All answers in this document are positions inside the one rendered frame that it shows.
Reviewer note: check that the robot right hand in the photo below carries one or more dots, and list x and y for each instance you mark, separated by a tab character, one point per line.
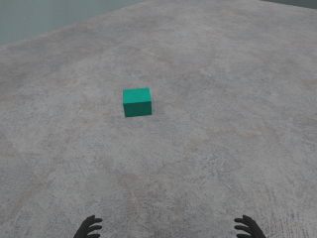
253	229

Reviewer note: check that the robot left hand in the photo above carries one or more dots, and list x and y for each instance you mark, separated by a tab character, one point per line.
84	228

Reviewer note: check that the carton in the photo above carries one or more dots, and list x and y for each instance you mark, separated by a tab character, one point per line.
137	102

